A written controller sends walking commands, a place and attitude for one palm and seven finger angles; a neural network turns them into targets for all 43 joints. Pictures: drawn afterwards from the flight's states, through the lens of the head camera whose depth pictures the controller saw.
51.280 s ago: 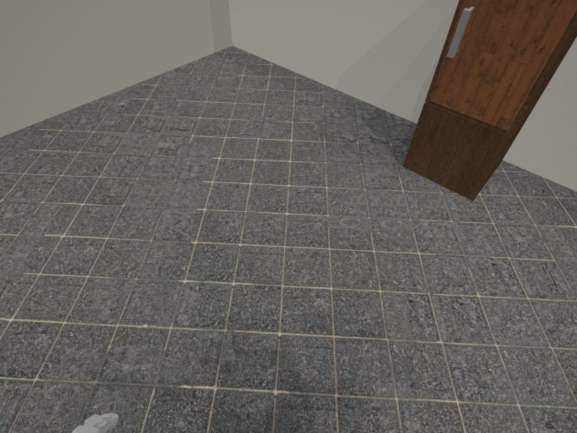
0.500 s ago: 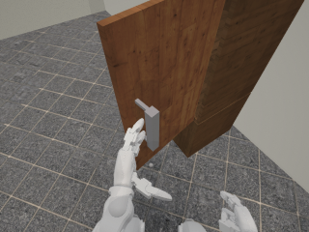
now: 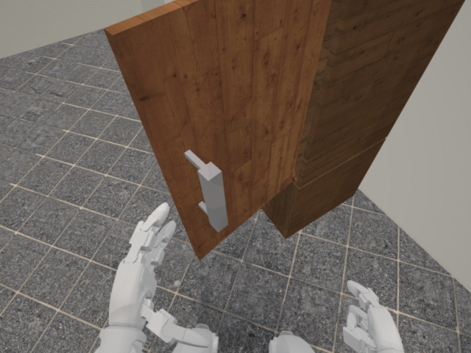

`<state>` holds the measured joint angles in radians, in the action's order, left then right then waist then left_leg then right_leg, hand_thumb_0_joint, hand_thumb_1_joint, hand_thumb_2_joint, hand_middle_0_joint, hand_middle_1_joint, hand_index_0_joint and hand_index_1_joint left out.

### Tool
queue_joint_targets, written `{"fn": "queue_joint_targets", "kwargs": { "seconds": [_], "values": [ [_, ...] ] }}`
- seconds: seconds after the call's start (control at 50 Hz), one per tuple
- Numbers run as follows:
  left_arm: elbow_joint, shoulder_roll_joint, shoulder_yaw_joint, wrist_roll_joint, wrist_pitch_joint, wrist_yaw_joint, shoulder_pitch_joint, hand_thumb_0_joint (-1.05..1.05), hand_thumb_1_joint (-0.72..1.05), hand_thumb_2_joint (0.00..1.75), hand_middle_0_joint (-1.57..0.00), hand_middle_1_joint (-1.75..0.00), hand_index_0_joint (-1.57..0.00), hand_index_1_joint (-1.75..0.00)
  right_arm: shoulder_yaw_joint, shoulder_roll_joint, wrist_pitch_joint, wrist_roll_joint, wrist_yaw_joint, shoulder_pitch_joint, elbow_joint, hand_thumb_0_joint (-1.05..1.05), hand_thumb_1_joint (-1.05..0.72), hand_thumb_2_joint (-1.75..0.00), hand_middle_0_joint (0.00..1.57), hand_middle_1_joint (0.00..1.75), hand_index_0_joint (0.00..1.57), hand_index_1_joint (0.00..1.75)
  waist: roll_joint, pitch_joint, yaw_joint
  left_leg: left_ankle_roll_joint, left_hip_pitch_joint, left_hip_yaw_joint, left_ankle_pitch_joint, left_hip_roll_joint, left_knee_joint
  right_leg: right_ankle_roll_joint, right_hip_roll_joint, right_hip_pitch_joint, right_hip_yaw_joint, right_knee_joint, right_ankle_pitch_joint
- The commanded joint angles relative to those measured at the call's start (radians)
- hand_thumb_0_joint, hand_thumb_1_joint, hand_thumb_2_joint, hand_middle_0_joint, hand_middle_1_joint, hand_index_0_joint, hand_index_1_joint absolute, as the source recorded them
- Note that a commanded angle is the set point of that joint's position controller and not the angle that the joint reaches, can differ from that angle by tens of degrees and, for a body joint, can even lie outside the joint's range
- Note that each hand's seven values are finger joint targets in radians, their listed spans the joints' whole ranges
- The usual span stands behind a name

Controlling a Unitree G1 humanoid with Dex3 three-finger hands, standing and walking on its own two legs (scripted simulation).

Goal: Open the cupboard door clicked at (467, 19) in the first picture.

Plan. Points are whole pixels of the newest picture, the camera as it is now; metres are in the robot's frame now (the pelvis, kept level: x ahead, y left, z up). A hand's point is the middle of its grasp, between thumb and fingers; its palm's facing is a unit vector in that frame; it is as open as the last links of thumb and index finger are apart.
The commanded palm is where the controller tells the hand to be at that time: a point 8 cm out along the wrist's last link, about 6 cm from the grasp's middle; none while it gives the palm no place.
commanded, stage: slide the hand sideways off the handle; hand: left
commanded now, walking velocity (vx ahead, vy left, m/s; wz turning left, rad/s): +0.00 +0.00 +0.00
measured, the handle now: (206, 193) +0.37 +0.07 +0.06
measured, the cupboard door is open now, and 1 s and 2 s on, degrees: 100 100 100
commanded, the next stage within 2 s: draw the hand back to the body in 0.04 s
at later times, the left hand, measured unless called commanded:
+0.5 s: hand (125, 289) +0.20 +0.15 +0.11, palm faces -0.04 -1.00 -0.05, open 16.3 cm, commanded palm +0.17 +0.21 +0.12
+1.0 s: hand (9, 260) +0.21 +0.25 +0.18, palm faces +0.24 -0.90 -0.36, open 13.2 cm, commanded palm +0.17 +0.30 +0.21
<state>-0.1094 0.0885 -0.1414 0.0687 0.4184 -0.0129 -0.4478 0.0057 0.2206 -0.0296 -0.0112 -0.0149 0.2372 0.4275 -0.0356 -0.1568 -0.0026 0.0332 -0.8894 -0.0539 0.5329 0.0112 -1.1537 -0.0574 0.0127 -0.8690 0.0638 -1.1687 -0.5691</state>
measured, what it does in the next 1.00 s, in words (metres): rises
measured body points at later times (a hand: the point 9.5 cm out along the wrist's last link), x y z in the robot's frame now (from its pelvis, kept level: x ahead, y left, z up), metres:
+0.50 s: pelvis +0.00 +0.02 +0.02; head +0.02 +0.00 +0.47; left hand +0.19 +0.20 +0.12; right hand +0.17 -0.21 -0.05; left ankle +0.02 +0.14 -0.65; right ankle +0.00 -0.08 -0.65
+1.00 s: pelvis +0.01 +0.05 +0.07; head +0.00 +0.04 +0.52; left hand +0.19 +0.30 +0.20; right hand +0.19 -0.16 +0.00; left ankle +0.02 +0.14 -0.65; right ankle +0.00 -0.08 -0.65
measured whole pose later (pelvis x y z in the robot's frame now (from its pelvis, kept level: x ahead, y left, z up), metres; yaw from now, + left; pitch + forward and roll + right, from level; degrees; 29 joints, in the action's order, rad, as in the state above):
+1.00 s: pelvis +0.01 +0.05 +0.07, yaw -1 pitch +1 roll -1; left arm -0.43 0.32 0.12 0.04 0.03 -0.13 -0.57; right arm 0.08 0.22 -0.07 0.02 -0.12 0.28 0.49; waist -0.06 -0.08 -0.04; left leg -0.04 -0.38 -0.02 0.39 0.03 -0.75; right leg 0.01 -0.01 -0.34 0.02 -0.70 -0.38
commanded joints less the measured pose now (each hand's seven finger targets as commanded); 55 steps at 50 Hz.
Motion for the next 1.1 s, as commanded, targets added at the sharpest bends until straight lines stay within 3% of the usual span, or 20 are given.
{"fn": "queue_joint_targets", "kwargs": {
  "seconds": [0.0,0.12,0.16,0.24,0.32,0.4,0.44,0.5,0.56,0.62,0.64,0.66,0.7,0.8,0.96,1.02,1.08],
  "values": [
    [-0.230,0.060,0.041,0.024,0.069,0.058,-0.035,0.00,-0.50,0.30,-0.15,-0.30,-0.15,-0.30,-0.044,0.084,-0.066,0.007,-0.007,-0.041,-0.163,0.00,-0.90,-0.90,0.20,0.30,0.20,0.30,0.117,-0.214,0.016,-0.049,0.046,0.031,-0.223,0.024,0.077,0.061,-0.037,0.248,-0.131,0.220,0.450],
    [-0.257,0.060,0.056,0.049,0.072,0.065,0.035,0.00,-0.50,0.30,-0.15,-0.30,-0.15,-0.30,-0.043,0.085,-0.084,0.008,-0.021,-0.049,-0.167,0.00,-0.90,-0.90,0.20,0.30,0.20,0.30,0.115,-0.179,0.025,-0.049,0.009,0.031,-0.158,0.024,0.048,0.063,-0.041,0.181,-0.144,0.234,0.298],
    [-0.325,0.124,0.120,0.058,0.077,0.057,0.036,0.00,-0.50,0.30,-0.15,-0.30,-0.15,-0.30,-0.046,0.087,-0.085,0.012,-0.027,-0.046,-0.174,0.00,-0.90,-0.90,0.20,0.30,0.20,0.30,0.092,-0.229,0.005,-0.050,0.036,0.038,-0.165,0.023,0.062,0.060,-0.040,0.222,-0.157,0.247,0.282],
    [-0.412,0.143,0.139,0.072,0.040,0.052,-0.031,0.00,-0.50,0.30,-0.15,-0.30,-0.15,-0.30,-0.042,0.084,-0.081,0.025,-0.035,-0.030,-0.190,0.00,-0.90,-0.90,0.20,0.30,0.20,0.30,0.027,-0.268,-0.013,-0.057,0.149,0.042,-0.229,0.025,0.134,0.048,-0.019,0.280,-0.108,0.258,0.352],
    [-0.356,0.115,0.124,0.097,-0.053,0.084,-0.087,0.00,-0.50,0.30,-0.15,-0.30,-0.15,-0.30,-0.034,0.093,-0.074,0.042,-0.044,-0.032,-0.193,0.00,-0.90,-0.90,0.20,0.30,0.20,0.30,0.117,-0.149,0.018,-0.059,0.160,0.033,-0.195,0.022,0.185,0.065,-0.015,0.285,-0.090,0.327,0.317],
    [-0.351,0.154,0.162,0.111,-0.113,0.110,-0.083,0.00,-0.50,0.30,-0.15,-0.30,-0.15,-0.30,-0.029,0.108,-0.079,0.046,-0.055,-0.045,-0.198,0.00,-0.90,-0.90,0.20,0.30,0.20,0.30,0.104,-0.061,0.013,-0.061,0.184,0.028,-0.153,0.020,0.234,0.055,-0.007,0.266,-0.071,0.374,0.195],
    [-0.388,0.171,0.177,0.115,-0.115,0.110,-0.056,0.00,-0.50,0.30,-0.15,-0.30,-0.15,-0.30,-0.022,0.109,-0.089,0.044,-0.057,-0.042,-0.201,0.00,-0.90,-0.90,0.20,0.30,0.20,0.30,0.079,-0.048,0.012,-0.061,0.214,0.022,-0.146,0.017,0.258,0.050,-0.002,0.259,-0.057,0.380,0.171],
    [-0.455,0.203,0.222,0.129,-0.101,0.104,-0.063,0.00,-0.50,0.30,-0.15,-0.30,-0.15,-0.30,-0.018,0.107,-0.103,0.045,-0.058,-0.042,-0.204,0.00,-0.90,-0.90,0.20,0.30,0.20,0.30,0.015,-0.073,-0.010,-0.059,0.267,0.016,-0.178,0.014,0.291,0.038,0.010,0.290,-0.032,0.370,0.205],
    [-0.517,0.202,0.229,0.146,-0.088,0.104,-0.059,0.00,-0.43,0.33,-0.15,-0.30,-0.15,-0.30,-0.013,0.101,-0.121,0.048,-0.055,-0.034,-0.199,0.00,-0.90,-0.90,0.20,0.30,0.20,0.30,-0.035,-0.088,-0.007,-0.055,0.321,0.012,-0.213,0.010,0.314,0.035,0.016,0.303,-0.015,0.366,0.254],
    [-0.499,0.209,0.246,0.157,-0.109,0.120,-0.085,0.00,-0.32,0.37,-0.16,-0.30,-0.16,-0.30,-0.011,0.105,-0.131,0.054,-0.054,-0.039,-0.186,0.00,-0.90,-0.90,0.20,0.30,0.20,0.30,-0.031,-0.059,-0.008,-0.051,0.333,0.005,-0.223,0.004,0.339,0.036,0.021,0.317,-0.003,0.378,0.265],
    [-0.536,0.362,0.270,0.021,-0.182,0.019,-0.100,0.00,-0.29,0.39,-0.16,-0.30,-0.16,-0.30,-0.018,0.107,-0.105,0.045,-0.082,-0.030,-0.186,0.00,-0.90,-0.90,0.20,0.30,0.20,0.30,-0.037,-0.100,-0.050,-0.057,0.373,0.012,-0.238,-0.009,0.391,0.024,-0.013,0.364,-0.062,0.433,0.272],
    [-0.551,0.284,0.240,0.010,-0.224,-0.023,-0.123,0.00,-0.26,0.40,-0.16,-0.30,-0.16,-0.30,-0.007,0.089,-0.097,0.042,-0.091,-0.030,-0.195,0.00,-0.90,-0.90,0.20,0.30,0.20,0.30,-0.037,-0.054,-0.028,-0.058,0.391,0.015,-0.258,-0.006,0.402,0.027,-0.014,0.361,-0.049,0.450,0.282],
    [-0.531,0.246,0.215,-0.007,-0.273,-0.052,-0.121,0.00,-0.18,0.43,-0.16,-0.30,-0.16,-0.30,-0.003,0.092,-0.088,0.039,-0.092,-0.028,-0.181,0.00,-0.90,-0.90,0.20,0.30,0.20,0.30,-0.027,-0.007,-0.020,-0.057,0.403,0.006,-0.279,-0.011,0.421,0.029,-0.013,0.373,-0.037,0.469,0.295],
    [-0.540,0.331,0.307,-0.027,-0.309,-0.106,-0.085,0.00,-0.01,0.51,-0.17,-0.30,-0.17,-0.30,0.008,0.097,-0.077,0.033,-0.104,-0.061,-0.153,0.00,-0.90,-0.90,0.20,0.30,0.20,0.30,0.023,0.027,-0.026,-0.059,0.465,0.005,-0.270,-0.018,0.489,0.033,-0.013,0.447,-0.026,0.535,0.282],
    [-0.573,0.352,0.368,-0.034,-0.312,-0.138,-0.014,0.00,0.27,0.63,-0.18,-0.30,-0.18,-0.30,0.022,0.096,-0.119,0.028,-0.107,-0.087,-0.095,0.00,-0.90,-0.90,0.20,0.30,0.20,0.30,-0.061,0.054,-0.034,-0.045,0.588,-0.017,-0.316,-0.031,0.608,0.033,-0.012,0.541,-0.018,0.608,0.311],
    [-0.539,0.366,0.411,-0.031,-0.312,-0.142,-0.029,0.00,0.37,0.68,-0.18,-0.30,-0.18,-0.30,0.021,0.099,-0.133,0.024,-0.103,-0.101,-0.068,0.00,-0.90,-0.90,0.20,0.30,0.20,0.30,-0.017,0.069,-0.042,-0.040,0.611,-0.018,-0.362,-0.035,0.646,0.034,-0.011,0.595,-0.012,0.635,0.342],
    [-0.547,0.387,0.459,-0.029,-0.305,-0.140,-0.020,0.00,0.48,0.72,-0.19,-0.30,-0.19,-0.30,0.015,0.100,-0.140,0.022,-0.097,-0.107,-0.046,0.00,-0.90,-0.90,0.20,0.30,0.20,0.30,-0.039,0.060,-0.049,-0.034,0.652,-0.007,-0.448,-0.036,0.667,0.033,-0.012,0.641,-0.013,0.660,0.398]
  ]
}}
